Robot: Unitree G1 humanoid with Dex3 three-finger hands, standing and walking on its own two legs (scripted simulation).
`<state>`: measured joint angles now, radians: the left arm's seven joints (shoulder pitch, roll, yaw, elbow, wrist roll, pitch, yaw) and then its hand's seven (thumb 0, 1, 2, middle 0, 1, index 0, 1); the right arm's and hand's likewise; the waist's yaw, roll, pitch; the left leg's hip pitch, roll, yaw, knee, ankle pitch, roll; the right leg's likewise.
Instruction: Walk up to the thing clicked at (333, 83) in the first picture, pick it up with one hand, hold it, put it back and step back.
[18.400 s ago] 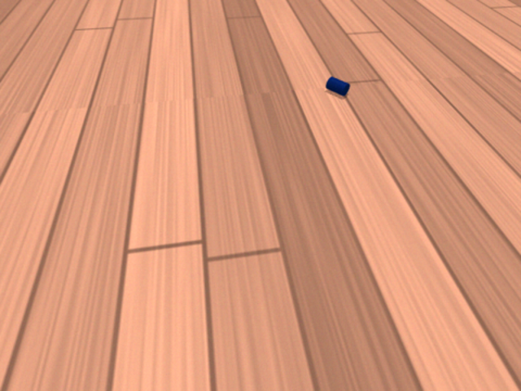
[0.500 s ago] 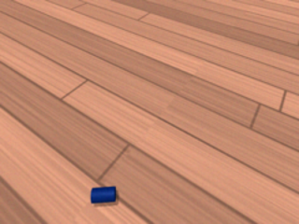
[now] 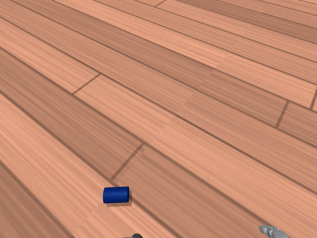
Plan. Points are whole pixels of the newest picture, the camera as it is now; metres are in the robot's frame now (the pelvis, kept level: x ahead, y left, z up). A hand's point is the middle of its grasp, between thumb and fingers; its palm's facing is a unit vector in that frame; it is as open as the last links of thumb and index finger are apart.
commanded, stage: walk up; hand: left
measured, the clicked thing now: (116, 194) +0.42 +0.25 -0.73
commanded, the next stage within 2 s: stand in 1.84 s
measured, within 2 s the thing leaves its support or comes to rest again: neither
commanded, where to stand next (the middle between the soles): +0.04 +0.01 m, yaw +0 degrees
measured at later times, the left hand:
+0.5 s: hand out of the picture -0.05 +0.28 -0.14, palm faces +0.10 -0.89 -0.45, open 7.3 cm
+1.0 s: hand out of the picture +0.01 +0.25 -0.15, palm faces +0.02 -0.92 -0.40, open 7.3 cm
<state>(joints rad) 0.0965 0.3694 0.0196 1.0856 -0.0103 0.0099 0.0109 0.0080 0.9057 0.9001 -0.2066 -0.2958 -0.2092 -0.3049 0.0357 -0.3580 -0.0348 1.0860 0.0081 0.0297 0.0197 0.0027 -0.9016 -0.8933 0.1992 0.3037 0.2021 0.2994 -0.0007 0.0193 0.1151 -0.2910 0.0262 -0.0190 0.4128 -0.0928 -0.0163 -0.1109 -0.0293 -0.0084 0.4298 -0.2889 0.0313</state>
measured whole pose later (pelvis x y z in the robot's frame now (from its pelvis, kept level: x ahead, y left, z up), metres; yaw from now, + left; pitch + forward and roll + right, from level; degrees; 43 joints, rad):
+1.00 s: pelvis -0.06 -0.01 -0.01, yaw +4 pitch -2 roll +0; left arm 0.18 0.34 0.01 0.91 0.03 -0.04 0.00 0.01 0.90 0.90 -0.21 -0.30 -0.21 -0.31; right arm 0.17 -0.40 -0.04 0.90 0.00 0.05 0.01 0.00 -0.90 -0.89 0.20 0.30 0.20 0.30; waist 0.00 0.06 0.12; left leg -0.30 0.01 -0.05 0.87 -0.55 0.03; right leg -0.34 -0.01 -0.02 0.59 -0.21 -0.01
